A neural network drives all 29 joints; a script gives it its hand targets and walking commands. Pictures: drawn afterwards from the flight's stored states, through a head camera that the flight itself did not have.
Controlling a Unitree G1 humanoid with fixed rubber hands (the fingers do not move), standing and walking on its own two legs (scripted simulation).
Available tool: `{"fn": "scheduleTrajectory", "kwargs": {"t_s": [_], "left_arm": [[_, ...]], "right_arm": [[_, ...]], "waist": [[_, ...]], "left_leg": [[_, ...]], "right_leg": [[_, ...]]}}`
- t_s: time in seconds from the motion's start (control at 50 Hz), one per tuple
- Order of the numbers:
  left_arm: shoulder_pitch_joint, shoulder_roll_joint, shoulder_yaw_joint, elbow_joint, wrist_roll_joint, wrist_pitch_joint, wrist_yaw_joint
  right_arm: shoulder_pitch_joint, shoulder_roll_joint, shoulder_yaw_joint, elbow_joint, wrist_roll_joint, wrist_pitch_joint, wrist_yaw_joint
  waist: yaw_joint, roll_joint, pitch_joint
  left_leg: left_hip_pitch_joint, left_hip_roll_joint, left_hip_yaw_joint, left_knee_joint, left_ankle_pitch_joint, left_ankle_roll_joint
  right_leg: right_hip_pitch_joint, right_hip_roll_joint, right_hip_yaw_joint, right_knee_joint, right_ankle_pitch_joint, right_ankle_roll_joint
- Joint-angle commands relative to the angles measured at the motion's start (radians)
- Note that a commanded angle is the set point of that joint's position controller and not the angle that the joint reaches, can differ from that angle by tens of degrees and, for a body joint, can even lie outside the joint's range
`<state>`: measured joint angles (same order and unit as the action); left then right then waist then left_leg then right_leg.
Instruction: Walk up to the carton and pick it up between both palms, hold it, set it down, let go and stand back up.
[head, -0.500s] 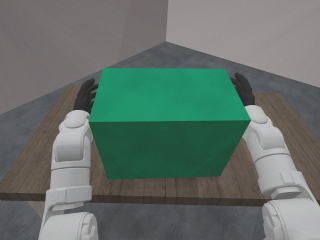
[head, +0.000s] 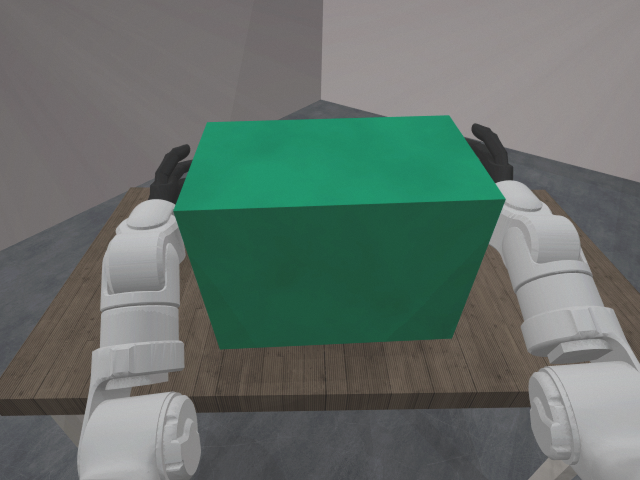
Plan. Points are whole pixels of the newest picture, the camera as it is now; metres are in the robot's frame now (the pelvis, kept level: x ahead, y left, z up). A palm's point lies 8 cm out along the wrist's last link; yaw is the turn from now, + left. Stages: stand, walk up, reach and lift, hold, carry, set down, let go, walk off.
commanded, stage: reach and lift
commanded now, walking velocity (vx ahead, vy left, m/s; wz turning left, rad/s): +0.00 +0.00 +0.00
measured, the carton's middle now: (333, 233) +0.36 +0.00 +0.19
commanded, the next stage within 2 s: hold in 0.34 s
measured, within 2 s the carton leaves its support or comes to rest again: neither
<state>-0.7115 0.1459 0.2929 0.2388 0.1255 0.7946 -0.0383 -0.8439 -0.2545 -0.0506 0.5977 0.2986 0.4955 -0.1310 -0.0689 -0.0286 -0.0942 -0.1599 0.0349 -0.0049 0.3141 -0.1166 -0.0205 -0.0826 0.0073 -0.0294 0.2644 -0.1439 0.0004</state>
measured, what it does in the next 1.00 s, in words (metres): stands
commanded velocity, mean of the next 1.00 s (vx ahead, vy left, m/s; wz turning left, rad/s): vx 0.00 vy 0.00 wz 0.00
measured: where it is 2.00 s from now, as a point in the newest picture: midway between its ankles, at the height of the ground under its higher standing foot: outside the picture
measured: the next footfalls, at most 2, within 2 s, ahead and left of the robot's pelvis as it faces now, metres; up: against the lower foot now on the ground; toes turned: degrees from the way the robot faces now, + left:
none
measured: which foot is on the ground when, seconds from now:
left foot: down 0.00-1.00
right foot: down 0.00-1.00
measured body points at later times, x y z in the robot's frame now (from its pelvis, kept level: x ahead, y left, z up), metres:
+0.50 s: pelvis +0.00 +0.00 +0.00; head -0.06 +0.02 +0.45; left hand +0.39 +0.19 +0.24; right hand +0.40 -0.19 +0.27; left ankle +0.04 +0.13 -0.75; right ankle +0.00 -0.12 -0.75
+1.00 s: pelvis +0.00 -0.01 +0.00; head -0.07 +0.01 +0.44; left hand +0.39 +0.18 +0.25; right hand +0.39 -0.20 +0.29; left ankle +0.04 +0.13 -0.75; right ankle +0.00 -0.12 -0.75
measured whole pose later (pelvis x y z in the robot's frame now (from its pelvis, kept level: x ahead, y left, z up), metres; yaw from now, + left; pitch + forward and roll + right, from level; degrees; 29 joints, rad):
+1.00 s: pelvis +0.00 -0.01 +0.00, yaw +0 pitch -1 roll -1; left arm -0.81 0.17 0.29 0.29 0.09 0.90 -0.02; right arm -0.98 -0.32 0.00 0.67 0.39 0.62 -0.17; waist -0.06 -0.01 -0.17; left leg -0.20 0.05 -0.03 0.33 -0.13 -0.03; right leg -0.11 0.03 -0.02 0.26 -0.14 -0.01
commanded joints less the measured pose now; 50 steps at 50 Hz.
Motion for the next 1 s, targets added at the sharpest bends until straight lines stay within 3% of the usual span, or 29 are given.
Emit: {"fn": "scheduleTrajectory", "kwargs": {"t_s": [0.0, 0.12, 0.16, 0.22, 0.24, 0.4, 0.46, 0.5, 0.58, 0.62, 0.66, 0.8, 0.86, 0.88, 0.98], "left_arm": [[-0.84, -0.524, -0.429, -0.229, -0.183, -0.09, -0.123], [-0.893, -0.531, -0.441, -0.249, -0.213, -0.091, -0.095], [-0.85, -0.51, -0.401, -0.195, -0.197, -0.074, -0.102], [-0.853, -0.507, -0.41, -0.214, -0.203, -0.066, -0.113], [-0.867, -0.507, -0.412, -0.216, -0.208, -0.066, -0.115], [-0.938, -0.501, -0.394, -0.18, -0.204, -0.062, -0.116], [-0.949, -0.505, -0.396, -0.183, -0.206, -0.058, -0.11], [-0.953, -0.504, -0.397, -0.188, -0.217, -0.06, -0.105], [-0.942, -0.506, -0.417, -0.225, -0.227, -0.051, -0.095], [-0.916, -0.484, -0.379, -0.195, -0.205, -0.035, -0.101], [-0.927, -0.478, -0.373, -0.191, -0.211, -0.033, -0.109], [-0.947, -0.488, -0.403, -0.247, -0.239, -0.023, -0.105], [-0.925, -0.46, -0.35, -0.181, -0.206, -0.008, -0.111], [-0.93, -0.467, -0.366, -0.195, -0.211, -0.007, -0.115], [-0.955, -0.459, -0.374, -0.203, -0.222, 0.001, -0.118]], "right_arm": [[-0.85, 0.594, 0.295, -0.327, 0.139, -0.04, 0.146], [-0.893, 0.597, 0.301, -0.332, 0.181, -0.028, 0.152], [-0.872, 0.577, 0.294, -0.292, 0.183, -0.011, 0.149], [-0.888, 0.565, 0.294, -0.328, 0.201, -0.006, 0.137], [-0.886, 0.558, 0.281, -0.32, 0.198, -0.001, 0.136], [-0.921, 0.557, 0.243, -0.248, 0.182, 0.019, 0.148], [-0.932, 0.55, 0.248, -0.248, 0.2, 0.022, 0.149], [-0.964, 0.568, 0.26, -0.282, 0.207, 0.018, 0.147], [-0.928, 0.536, 0.263, -0.284, 0.235, 0.033, 0.142], [-0.92, 0.525, 0.261, -0.252, 0.232, 0.046, 0.142], [-0.959, 0.541, 0.272, -0.289, 0.241, 0.047, 0.14], [-0.989, 0.545, 0.298, -0.37, 0.277, 0.06, 0.125], [-0.966, 0.535, 0.282, -0.294, 0.268, 0.082, 0.125], [-0.944, 0.536, 0.273, -0.275, 0.263, 0.085, 0.126], [-0.994, 0.549, 0.282, -0.322, 0.282, 0.094, 0.118]], "waist": [[-0.005, 0.065, -0.476], [0.006, 0.08, -0.528], [0.006, 0.045, -0.491], [-0.007, 0.055, -0.516], [-0.02, 0.06, -0.509], [-0.016, 0.072, -0.475], [-0.009, 0.102, -0.5], [-0.005, 0.074, -0.534], [-0.019, 0.107, -0.552], [-0.007, 0.077, -0.5], [0.005, 0.048, -0.528], [-0.004, 0.062, -0.58], [0.011, 0.035, -0.494], [-0.001, 0.05, -0.499], [0.005, 0.061, -0.534]], "left_leg": [[0.209, -0.069, 0.008, 0.0, 0.179, -0.012], [0.237, -0.064, -0.008, 0.023, 0.232, -0.016], [0.224, -0.064, -0.005, 0.016, 0.221, -0.005], [0.227, -0.07, -0.007, 0.027, 0.25, -0.013], [0.226, -0.069, -0.008, 0.025, 0.239, -0.016], [0.18, -0.063, -0.006, 0.002, 0.159, -0.013], [0.195, -0.062, -0.009, 0.013, 0.183, -0.023], [0.205, -0.063, -0.011, 0.026, 0.209, -0.015], [0.232, -0.061, -0.019, 0.042, 0.262, -0.031], [0.208, -0.062, -0.014, 0.029, 0.24, -0.021], [0.188, -0.066, -0.01, 0.022, 0.206, -0.007], [0.209, -0.067, -0.018, 0.053, 0.291, -0.017], [0.171, -0.065, -0.012, 0.023, 0.211, -0.002], [0.167, -0.062, -0.014, 0.015, 0.193, -0.004], [0.168, -0.069, -0.012, 0.03, 0.202, -0.006]], "right_leg": [[0.052, 0.052, 0.01, -0.018, 0.161, 0.035], [0.026, 0.06, 0.011, -0.011, 0.185, 0.033], [0.039, 0.057, 0.017, -0.018, 0.199, 0.036], [0.068, 0.058, 0.021, -0.013, 0.243, 0.04], [0.057, 0.059, 0.019, -0.016, 0.235, 0.039], [0.029, 0.056, 0.022, -0.021, 0.149, 0.028], [0.029, 0.057, 0.024, -0.019, 0.159, 0.025], [0.034, 0.06, 0.02, -0.012, 0.198, 0.033], [0.037, 0.067, 0.021, -0.01, 0.237, 0.029], [0.036, 0.065, 0.022, -0.015, 0.225, 0.031], [0.056, 0.064, 0.026, -0.013, 0.216, 0.038], [0.082, 0.071, 0.03, -0.002, 0.3, 0.037], [0.062, 0.063, 0.037, -0.016, 0.232, 0.037], [0.061, 0.06, 0.041, -0.015, 0.216, 0.032], [0.071, 0.058, 0.049, -0.012, 0.248, 0.038]]}}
